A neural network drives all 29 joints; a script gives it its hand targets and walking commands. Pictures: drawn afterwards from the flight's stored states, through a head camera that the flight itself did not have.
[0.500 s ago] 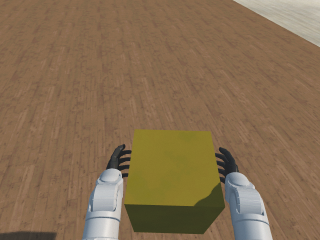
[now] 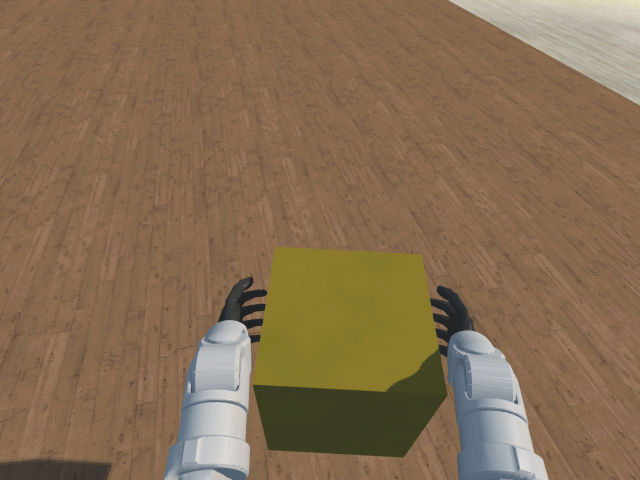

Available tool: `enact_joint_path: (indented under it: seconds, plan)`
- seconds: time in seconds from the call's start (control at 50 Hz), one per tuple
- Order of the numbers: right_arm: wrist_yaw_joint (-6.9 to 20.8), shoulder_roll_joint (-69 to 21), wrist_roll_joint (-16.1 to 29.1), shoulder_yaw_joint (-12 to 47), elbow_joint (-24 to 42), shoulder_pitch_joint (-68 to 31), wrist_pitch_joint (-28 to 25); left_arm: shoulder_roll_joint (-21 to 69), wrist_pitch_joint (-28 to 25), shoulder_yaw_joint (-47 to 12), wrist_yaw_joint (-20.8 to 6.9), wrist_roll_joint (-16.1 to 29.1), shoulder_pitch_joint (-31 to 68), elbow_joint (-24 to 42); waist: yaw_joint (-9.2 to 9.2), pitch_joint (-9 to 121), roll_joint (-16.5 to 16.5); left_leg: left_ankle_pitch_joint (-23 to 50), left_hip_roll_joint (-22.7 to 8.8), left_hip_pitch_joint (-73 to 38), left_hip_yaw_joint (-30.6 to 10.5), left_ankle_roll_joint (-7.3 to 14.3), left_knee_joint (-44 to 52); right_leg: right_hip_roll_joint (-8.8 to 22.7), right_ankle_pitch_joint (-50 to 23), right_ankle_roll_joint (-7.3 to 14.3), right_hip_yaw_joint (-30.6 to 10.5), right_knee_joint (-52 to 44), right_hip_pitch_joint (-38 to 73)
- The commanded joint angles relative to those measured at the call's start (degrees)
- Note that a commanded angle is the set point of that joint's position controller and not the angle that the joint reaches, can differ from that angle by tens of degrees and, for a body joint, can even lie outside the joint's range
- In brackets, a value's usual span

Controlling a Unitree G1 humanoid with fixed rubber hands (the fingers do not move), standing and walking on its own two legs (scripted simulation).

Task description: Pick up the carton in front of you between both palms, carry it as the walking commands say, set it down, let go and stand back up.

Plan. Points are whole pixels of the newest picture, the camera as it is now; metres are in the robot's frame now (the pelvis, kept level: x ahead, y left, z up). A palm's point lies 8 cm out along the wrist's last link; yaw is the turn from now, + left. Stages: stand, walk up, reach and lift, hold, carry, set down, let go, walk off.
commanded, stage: set down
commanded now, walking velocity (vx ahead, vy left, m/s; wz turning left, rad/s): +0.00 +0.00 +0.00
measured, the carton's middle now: (341, 356) +0.32 +0.00 -0.05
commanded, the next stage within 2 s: none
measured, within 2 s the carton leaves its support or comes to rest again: neither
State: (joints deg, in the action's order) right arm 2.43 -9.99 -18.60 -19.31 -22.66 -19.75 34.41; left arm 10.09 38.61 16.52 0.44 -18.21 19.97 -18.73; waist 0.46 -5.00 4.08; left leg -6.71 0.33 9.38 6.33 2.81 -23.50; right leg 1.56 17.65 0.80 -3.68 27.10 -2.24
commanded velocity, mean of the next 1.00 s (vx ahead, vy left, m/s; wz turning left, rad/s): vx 0.00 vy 0.00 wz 0.00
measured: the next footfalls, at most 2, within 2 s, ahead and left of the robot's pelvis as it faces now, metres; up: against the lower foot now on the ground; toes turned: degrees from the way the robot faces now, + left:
none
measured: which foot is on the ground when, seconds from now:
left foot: down 0.00-1.00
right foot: down 0.00-1.00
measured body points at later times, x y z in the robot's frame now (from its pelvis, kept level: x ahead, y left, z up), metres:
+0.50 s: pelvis -0.04 -0.03 -0.09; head +0.18 +0.02 +0.30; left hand +0.36 +0.16 -0.19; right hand +0.37 -0.15 -0.17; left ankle +0.08 +0.09 -0.74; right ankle -0.01 -0.15 -0.74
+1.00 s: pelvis -0.05 -0.03 -0.22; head +0.22 +0.02 +0.14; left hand +0.42 +0.17 -0.32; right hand +0.43 -0.13 -0.31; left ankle +0.08 +0.09 -0.74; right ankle -0.01 -0.15 -0.74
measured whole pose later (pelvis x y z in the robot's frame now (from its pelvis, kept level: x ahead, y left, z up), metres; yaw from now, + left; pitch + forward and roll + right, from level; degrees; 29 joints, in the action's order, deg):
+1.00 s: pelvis -0.05 -0.03 -0.22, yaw -2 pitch +44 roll -5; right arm -6.8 -6.5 -9.0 -26.0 -35.3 -50.1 12.6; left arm -1.8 15.2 24.0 -1.4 -14.8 52.5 -36.8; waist 2.6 8.3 3.8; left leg -20.3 -2.4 109.5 -3.1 -0.2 -86.1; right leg -4.3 35.6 -0.2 1.7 91.4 -99.6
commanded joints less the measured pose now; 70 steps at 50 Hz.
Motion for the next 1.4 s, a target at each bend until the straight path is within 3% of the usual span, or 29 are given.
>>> enact_joint_path:
  seconds: [0.0, 0.1, 0.18, 0.26, 0.32, 0.42, 0.46, 0.52, 0.58, 0.64, 0.76, 0.9, 1.12, 1.24, 1.38]
  plan:
    - [12.23, -46.5, 6.97, 19.7, -5.12, -33.51, -4.99, 48.14, -5.14, -21.24, -12.84, 9.3, 31.29, -6.15, -0.09, 10.96, -3.7, -11.09, 1.21, -22.93, -14.74, -2.02, -0.32, -4.84, 5.61, 3.3, -2.22, -4.65, -28.24]
    - [8.98, -39.3, -1.15, 7.88, -12.24, -35.89, -10.19, 38.31, -10.77, -9.47, -10.73, 1.78, 33.7, -13.22, 0.81, 9.8, -3.7, -9.12, 2.39, -13.29, -13.57, -1.44, -6.16, -5.61, 5.47, 2.75, -1.67, 1.94, -34.25]
    - [7.22, -34.46, -2.53, 5.38, -13.39, -35.42, -16.07, 32.23, -17.23, -7.41, -9.83, 0.3, 34.02, -15.53, 0.5, 14.0, -3.46, -1.36, 3.52, -5.15, -12.76, -1.02, -12.98, -7.1, 3.37, 2.02, -1.56, 7.62, -41.25]
    - [6.28, -36.92, 0.54, 10.05, -13.74, -37.33, -23.75, 34.88, -24.8, -12.76, -9.81, 2.48, 36.73, -17.06, -0.69, 25.02, -3.71, 7.76, 4.3, -1.35, -13.37, -0.79, -20.76, -8.82, 0.76, 0.81, -0.8, 13.83, -49.4]
    - [6.05, -40.92, 4.34, 16.78, -12.7, -41.28, -28.06, 38.49, -29.25, -18.49, -9.93, 4.5, 40.37, -17.19, -0.94, 37.2, -3.9, 15.08, 4.61, -0.81, -13.66, -1.02, -27.67, -9.8, -1.56, -0.09, 0.09, 18.9, -56.47]
    - [4.0, -43.9, 12.17, 28.47, -7.15, -46.65, -30.99, 39.13, -32.57, -26.36, -8.78, 8.29, 44.84, -11.8, 1.75, 62.25, -5.17, 25.99, 5.09, 0.8, -12.38, -1.41, -38.66, -11.21, -6.8, -2.09, 0.94, 27.75, -65.91]
    - [2.73, -43.92, 13.95, 30.93, -6.02, -46.97, -30.59, 37.64, -32.2, -27.37, -8.45, 9.02, 45.2, -10.44, 2.98, 66.19, -5.02, 23.93, 5.64, 5.51, -10.96, -1.63, -40.92, -11.53, -7.03, -2.72, 1.29, 30.13, -66.88]
    - [1.96, -44.87, 14.41, 31.27, -6.58, -48.57, -28.68, 37.05, -30.5, -26.58, -9.12, 8.68, 46.44, -11.34, 3.78, 63.53, -4.34, 13.53, 6.3, 16.5, -9.06, -1.84, -42.74, -11.92, -2.38, -3.06, 1.49, 32.47, -68.79]
    - [2.23, -47.13, 13.6, 28.98, -8.86, -51.36, -26.12, 37.84, -28.33, -24.42, -10.84, 7.95, 48.91, -14.11, 3.95, 58.05, -3.58, 3.84, 6.55, 27.18, -7.89, -1.89, -44.36, -12.35, 3.59, -2.98, 1.69, 34.47, -71.51]
    - [2.68, -48.4, 12.64, 25.9, -11.34, -54.34, -24.0, 38.5, -26.45, -22.04, -12.57, 7.25, 51.41, -16.92, 3.92, 55.8, -3.68, 0.09, 6.58, 34.43, -7.37, -1.78, -47.04, -12.69, 6.0, -2.94, 1.88, 36.94, -75.12]
    - [2.76, -47.9, 11.55, 21.77, -14.06, -59.08, -22.4, 39.25, -24.61, -19.82, -14.17, 7.45, 56.21, -19.99, 2.77, 58.88, -5.42, 0.18, 6.85, 43.36, -6.56, -2.55, -52.89, -13.28, 4.95, -2.95, 2.76, 42.98, -81.1]
    - [2.78, -46.1, 14.13, 23.69, -13.06, -63.98, -23.08, 38.35, -24.52, -19.63, -12.84, 8.4, 58.86, -20.32, 4.33, 66.08, -5.52, 5.15, 6.92, 46.32, -6.31, -3.4, -59.41, -14.19, 2.59, -3.39, 4.34, 50.89, -89.39]
    - [2.59, -41.9, 18.22, 27.15, -11.64, -74.37, -23.45, 35.28, -24.08, -21.21, -10.33, 11.67, 66.71, -18.69, 6.52, 72.6, -4.61, 6.92, 6.26, 45.76, -6.56, -4.03, -68.01, -14.88, 6.24, -3.52, 7.07, 61.3, -103.09]
    - [2.08, -38.68, 17.03, 23.12, -14.79, -78.54, -22.7, 33.66, -23.27, -21.72, -10.54, 13.39, 73.96, -19.2, 4.14, 71.9, -7.0, 3.56, 6.11, 50.11, -6.02, -4.68, -72.32, -14.73, 8.66, -2.82, 7.93, 65.39, -107.34]
    - [2.94, -36.18, 17.48, 20.72, -17.83, -84.68, -22.2, 30.65, -22.93, -19.08, -10.83, 12.94, 79.36, -22.24, 4.88, 68.65, -8.02, 0.81, 5.41, 54.46, -5.64, -4.46, -77.01, -14.38, 11.52, -2.44, 8.35, 70.26, -113.36]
